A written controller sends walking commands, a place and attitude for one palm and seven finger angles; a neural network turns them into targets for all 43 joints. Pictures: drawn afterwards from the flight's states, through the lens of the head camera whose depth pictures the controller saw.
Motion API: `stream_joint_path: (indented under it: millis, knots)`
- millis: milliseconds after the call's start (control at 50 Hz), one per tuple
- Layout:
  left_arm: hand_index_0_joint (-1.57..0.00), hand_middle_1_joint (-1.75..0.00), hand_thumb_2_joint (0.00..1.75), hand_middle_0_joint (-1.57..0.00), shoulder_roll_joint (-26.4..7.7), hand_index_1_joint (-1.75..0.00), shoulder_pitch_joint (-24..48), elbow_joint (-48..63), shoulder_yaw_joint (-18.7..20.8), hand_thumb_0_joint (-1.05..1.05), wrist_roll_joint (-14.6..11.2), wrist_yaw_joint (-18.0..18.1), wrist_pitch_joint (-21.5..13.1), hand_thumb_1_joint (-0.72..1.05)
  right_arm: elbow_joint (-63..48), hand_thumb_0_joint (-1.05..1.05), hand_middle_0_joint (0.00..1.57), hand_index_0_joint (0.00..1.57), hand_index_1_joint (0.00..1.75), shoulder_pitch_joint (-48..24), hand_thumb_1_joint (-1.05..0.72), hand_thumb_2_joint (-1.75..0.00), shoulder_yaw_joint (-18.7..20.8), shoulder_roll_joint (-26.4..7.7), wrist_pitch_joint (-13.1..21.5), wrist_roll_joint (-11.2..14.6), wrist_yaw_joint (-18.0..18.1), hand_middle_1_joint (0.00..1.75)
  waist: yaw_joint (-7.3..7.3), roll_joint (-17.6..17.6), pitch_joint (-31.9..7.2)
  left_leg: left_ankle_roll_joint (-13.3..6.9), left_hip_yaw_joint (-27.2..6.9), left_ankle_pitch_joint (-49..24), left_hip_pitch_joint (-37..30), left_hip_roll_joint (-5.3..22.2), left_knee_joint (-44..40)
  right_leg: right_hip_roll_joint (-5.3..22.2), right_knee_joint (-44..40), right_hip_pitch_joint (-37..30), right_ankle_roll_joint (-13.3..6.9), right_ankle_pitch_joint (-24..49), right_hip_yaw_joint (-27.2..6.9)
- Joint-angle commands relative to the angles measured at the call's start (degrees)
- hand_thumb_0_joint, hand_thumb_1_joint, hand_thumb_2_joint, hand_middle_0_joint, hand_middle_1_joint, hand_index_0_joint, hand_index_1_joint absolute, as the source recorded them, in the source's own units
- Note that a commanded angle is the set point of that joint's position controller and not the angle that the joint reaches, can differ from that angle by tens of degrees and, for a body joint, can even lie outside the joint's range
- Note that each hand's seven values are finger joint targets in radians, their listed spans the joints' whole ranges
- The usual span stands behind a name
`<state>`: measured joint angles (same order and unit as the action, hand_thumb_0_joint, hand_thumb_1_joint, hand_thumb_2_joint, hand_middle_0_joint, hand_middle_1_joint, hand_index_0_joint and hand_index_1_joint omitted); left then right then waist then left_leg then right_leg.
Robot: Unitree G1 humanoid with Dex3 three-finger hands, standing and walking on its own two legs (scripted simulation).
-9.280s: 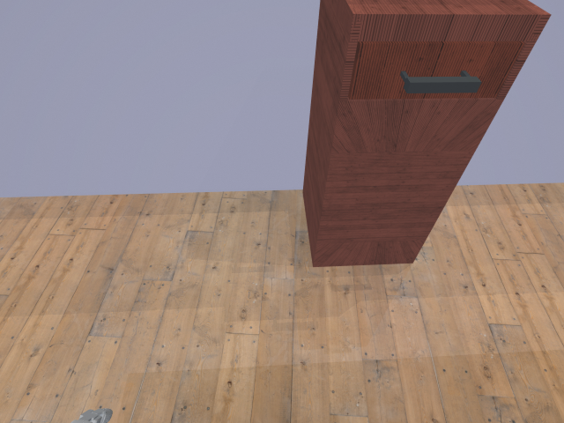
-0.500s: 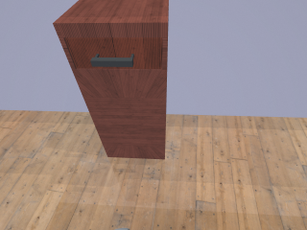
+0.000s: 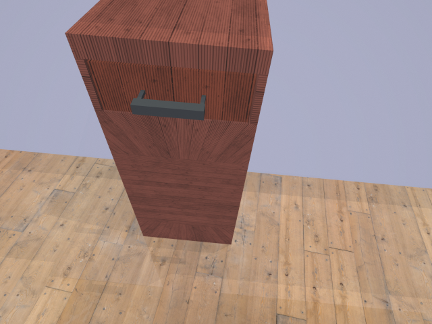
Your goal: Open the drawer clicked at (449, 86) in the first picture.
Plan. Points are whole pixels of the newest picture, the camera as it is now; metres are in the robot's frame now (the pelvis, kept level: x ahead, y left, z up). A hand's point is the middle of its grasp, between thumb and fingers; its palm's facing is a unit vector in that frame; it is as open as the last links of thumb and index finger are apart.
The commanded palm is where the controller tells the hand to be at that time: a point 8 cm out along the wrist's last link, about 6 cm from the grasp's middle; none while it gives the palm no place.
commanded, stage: come to a stop and stand still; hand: left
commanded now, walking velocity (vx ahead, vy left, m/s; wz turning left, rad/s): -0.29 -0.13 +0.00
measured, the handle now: (170, 102) +0.56 +0.16 +0.09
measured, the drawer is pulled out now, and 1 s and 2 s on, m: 0.00 0.00 0.00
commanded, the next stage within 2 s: look again from close up in 0.84 s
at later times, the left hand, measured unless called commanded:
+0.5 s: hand out of the picture +0.10 +0.16 -0.16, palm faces +0.06 -0.97 -0.25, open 7.4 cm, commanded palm none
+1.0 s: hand out of the picture -0.01 +0.15 -0.17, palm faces +0.01 -0.98 -0.21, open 7.4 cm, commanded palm none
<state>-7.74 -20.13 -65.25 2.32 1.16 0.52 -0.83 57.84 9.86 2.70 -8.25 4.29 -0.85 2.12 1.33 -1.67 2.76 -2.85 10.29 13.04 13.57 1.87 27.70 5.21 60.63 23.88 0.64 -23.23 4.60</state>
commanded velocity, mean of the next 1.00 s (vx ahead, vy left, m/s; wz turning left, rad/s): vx -0.03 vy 0.00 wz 0.00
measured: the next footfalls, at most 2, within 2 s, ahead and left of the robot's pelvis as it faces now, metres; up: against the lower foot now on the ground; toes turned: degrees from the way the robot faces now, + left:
right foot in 0.20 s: +0.12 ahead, -0.15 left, +0.00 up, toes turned -6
left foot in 0.58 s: +0.01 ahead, +0.13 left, +0.00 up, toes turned +2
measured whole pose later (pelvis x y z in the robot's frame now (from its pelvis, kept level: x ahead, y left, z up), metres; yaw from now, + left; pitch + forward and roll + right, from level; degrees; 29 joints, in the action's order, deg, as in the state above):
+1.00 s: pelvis +0.01 -0.01 +0.00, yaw +0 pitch +1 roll -1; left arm -6.1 -18.1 -65.4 -0.6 0.7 2.0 -1.6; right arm 61.4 16.8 0.4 -10.2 0.8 -1.0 1.4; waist -0.9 3.9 2.0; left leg 1.7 1.9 19.8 11.7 3.3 31.0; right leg -0.3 30.0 12.6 -1.2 -18.0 3.8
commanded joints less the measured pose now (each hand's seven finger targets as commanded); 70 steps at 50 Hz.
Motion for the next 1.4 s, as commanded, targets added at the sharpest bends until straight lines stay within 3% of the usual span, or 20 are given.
stream_joint_path:
  millis: [0,140,200,240,300,340,440,500,520,540,580,640,740,820,840,860,880,940,1040,1380]
  knots:
    - [-0.20,-0.30,0.90,-0.20,0.3,-0.30,-4.1,2.6,-0.3,0.00,-0.2,0.7,0.8,0.90,0.7,0.00,0.20,0.20,0.30,4.3,-0.90,-0.90,-0.5,-5.0,-0.8,-0.3,0.3,0.30,0.40,5.5,-2.5,-5.7,-9.0,-36.6,-1.0,14.5,-10.9,1.0,-11.5,-3.9,1.5,5.6,-2.2]
    - [-0.20,-0.30,0.90,-0.20,-5.9,-0.30,0.2,6.0,0.8,0.00,0.1,1.2,1.9,0.90,1.2,0.00,0.20,0.20,0.30,2.7,-0.90,-0.90,1.4,-8.2,-4.0,-0.2,0.2,0.30,0.77,10.1,0.3,-2.8,-9.0,-27.2,-0.1,12.8,-3.7,-0.6,-28.4,-10.2,0.9,14.0,0.0]
    - [-0.20,-0.30,0.90,-0.20,-13.1,-0.30,1.8,7.9,1.8,0.00,0.6,1.5,0.7,0.90,0.5,0.00,0.20,0.20,0.30,7.6,-0.90,-0.90,1.7,-4.4,-5.1,0.3,-0.8,0.30,-1.11,-6.4,-4.0,3.7,-3.1,4.7,5.3,0.8,12.3,13.9,-34.5,-16.0,-5.9,53.7,-13.2]
    - [-0.20,-0.30,0.90,-0.20,-13.8,-0.30,1.3,8.3,2.3,0.00,0.1,1.8,0.6,0.90,-0.4,0.00,0.20,0.20,0.30,5.4,-0.90,-0.90,1.8,-4.9,-6.8,0.4,-0.3,0.30,1.29,-12.5,-7.6,4.0,-9.8,23.9,7.0,-1.1,29.1,19.2,-38.6,-14.5,-13.1,58.4,-18.2]
    - [-0.20,-0.30,0.90,-0.20,-12.7,-0.30,8.0,10.9,2.6,0.00,0.2,2.5,1.2,0.90,0.1,0.00,0.20,0.20,0.30,6.2,-0.90,-0.90,2.0,-5.4,-7.2,0.3,-0.7,0.30,-0.44,-5.1,-7.2,5.0,-12.0,17.2,11.2,-0.5,38.2,16.0,-37.6,-15.4,-12.8,48.9,-13.0]
    - [-0.20,-0.30,0.90,-0.20,-12.8,-0.30,9.2,11.8,2.8,0.00,0.4,2.5,1.2,0.90,-0.5,0.00,0.20,0.20,0.30,5.5,-0.90,-0.90,1.9,-5.5,-7.5,0.1,-1.1,0.30,-0.40,-7.7,-6.0,5.6,-11.6,15.1,10.6,-0.6,36.1,14.8,-39.4,-12.8,-11.4,40.9,-11.6]
    - [-0.20,-0.30,0.90,-0.20,-13.8,-0.30,8.3,11.7,3.4,0.00,1.0,2.1,1.5,0.90,-1.6,0.00,0.20,0.20,0.30,5.4,-0.90,-0.90,1.2,-4.6,-6.5,0.2,-1.7,0.30,0.89,-10.3,-6.4,5.0,-8.8,14.9,6.3,-0.9,18.5,12.6,-42.6,-13.6,-10.5,21.9,-13.1]
    - [-0.20,-0.30,0.90,-0.20,-12.8,-0.30,9.6,11.0,2.8,0.00,0.5,1.7,1.9,0.90,0.6,0.00,0.20,0.20,0.30,11.4,-0.90,-0.90,0.4,-3.6,-5.3,0.3,-1.5,0.30,-1.73,-10.0,-7.3,4.2,-6.2,5.4,-5.0,-1.7,0.1,8.0,-41.3,-8.6,-6.7,8.4,-10.5]
    - [-0.20,-0.30,0.90,-0.20,-10.9,-0.30,9.8,10.7,2.3,0.00,-0.1,1.5,2.2,0.90,1.7,0.00,0.20,0.20,0.30,13.6,-0.90,-0.90,0.2,-4.2,-4.8,0.2,-1.3,0.30,-2.70,-6.0,-6.8,3.9,-7.7,2.3,-9.7,-0.7,-6.5,5.7,-38.7,-4.5,-4.2,2.1,-9.1]
    - [-0.20,-0.30,0.90,-0.20,-7.8,-0.30,9.2,10.9,1.4,0.00,-0.7,1.3,2.5,0.90,1.5,0.00,0.20,0.20,0.30,13.1,-0.90,-0.90,0.4,-6.9,-4.2,-0.4,-1.2,0.30,-2.35,4.8,-3.9,1.8,-17.5,7.8,-7.2,6.1,-12.7,1.1,-33.2,-0.3,-1.4,-1.6,-6.0]
    - [-0.20,-0.30,0.90,-0.20,-5.9,-0.30,9.8,10.6,1.0,0.00,-0.3,0.5,2.7,0.90,-1.2,0.00,0.20,0.20,0.30,4.7,-0.90,-0.90,0.6,-10.7,-4.1,-0.9,-0.8,0.30,-1.08,14.1,4.1,-3.5,-30.1,26.5,12.4,16.4,-23.8,-2.6,-23.3,-5.1,1.0,2.1,-2.0]
    - [-0.20,-0.30,0.90,-0.20,-5.7,-0.30,6.3,7.3,0.9,0.00,0.2,-0.3,2.7,0.90,-0.6,0.00,0.20,0.20,0.30,1.3,-0.90,-0.90,0.0,-9.1,-3.6,-0.7,0.0,0.30,0.53,13.3,6.0,-3.5,-23.6,17.2,9.3,12.8,-22.4,-2.7,-15.6,-4.2,0.8,2.9,-4.1]
    - [-0.20,-0.30,0.90,-0.20,-4.2,-0.30,6.7,6.0,-0.5,0.00,-0.5,-0.5,0.9,0.90,3.2,0.00,0.20,0.20,0.30,8.7,-0.90,-0.90,0.3,-8.8,-3.2,-0.6,0.4,0.30,-2.72,10.3,0.5,-4.1,-18.5,-12.9,-9.5,11.7,-12.4,-3.1,-28.8,-3.0,1.2,1.5,-1.5]
    - [-0.20,-0.30,0.90,-0.20,-7.1,-0.30,-0.1,1.5,-0.6,0.00,-1.0,0.8,-0.5,0.90,4.7,0.00,0.20,0.20,0.30,9.9,-0.90,-0.90,-0.4,-5.7,-2.5,0.6,0.4,0.30,-1.69,3.2,-4.7,1.6,-11.8,-18.7,-4.4,5.7,-2.8,2.6,-39.6,-20.3,-1.2,30.0,-6.1]
    - [-0.20,-0.30,0.90,-0.20,-8.4,-0.30,-4.4,-0.4,-1.1,0.00,0.3,3.6,-0.8,0.90,1.2,0.00,0.20,0.20,0.30,4.1,-0.90,-0.90,-0.7,-7.7,-2.1,0.9,0.0,0.30,0.41,2.1,0.2,3.3,-8.5,-16.7,-1.2,4.3,6.5,3.9,-38.4,-14.1,-1.5,47.0,-9.7]
    - [-0.20,-0.30,0.90,-0.20,-9.3,-0.30,-1.4,1.4,-1.0,0.00,-0.3,3.1,-1.5,0.90,1.1,0.00,0.20,0.20,0.30,8.4,-0.90,-0.90,-1.4,-4.3,-2.9,0.6,-0.5,0.30,-3.06,-2.2,-3.8,2.5,-9.0,3.9,0.0,3.0,4.3,4.9,-39.2,-15.1,-4.0,28.6,-9.3]
    - [-0.20,-0.30,0.90,-0.20,-8.1,-0.30,0.2,2.4,-1.3,0.00,-0.2,2.7,-1.7,0.90,1.2,0.00,0.20,0.20,0.30,9.7,-0.90,-0.90,-1.4,-4.4,-3.1,0.2,-0.8,0.30,-3.14,-2.2,-4.8,2.5,-8.9,5.6,-1.4,2.3,2.8,3.9,-39.4,-12.6,-4.9,17.4,-10.0]
    - [-0.20,-0.30,0.90,-0.20,-6.7,-0.30,0.2,3.0,-1.3,0.00,-0.5,2.1,-2.1,0.90,1.5,0.00,0.20,0.20,0.30,11.4,-0.90,-0.90,-2.0,-4.7,-2.5,-0.2,-0.8,0.30,-2.85,4.1,-3.9,1.4,-10.4,-6.6,-1.7,3.9,0.6,0.9,-34.4,-13.0,-4.5,21.4,-7.1]
    - [-0.20,-0.30,0.90,-0.20,-6.0,-0.30,-0.4,2.8,-1.4,0.00,-0.5,1.9,-1.7,0.90,1.7,0.00,0.20,0.20,0.30,11.2,-0.90,-0.90,-2.4,-4.8,-2.7,0.0,-0.4,0.30,-2.19,-1.6,0.7,1.4,-10.2,-6.2,-0.7,3.6,-0.8,0.6,-34.2,-12.4,-3.9,23.4,-6.8]
    - [-0.20,-0.30,0.90,-0.20,-7.5,-0.30,0.9,3.8,-1.0,0.00,-0.7,1.7,-1.1,0.90,4.9,0.00,0.20,0.20,0.30,11.1,-0.90,-0.90,-2.8,-4.5,-2.8,-0.1,0.0,0.30,-1.43,0.6,0.5,2.0,-9.5,-7.0,-2.8,3.7,-4.0,1.0,-36.0,-14.5,-3.9,25.8,-7.4]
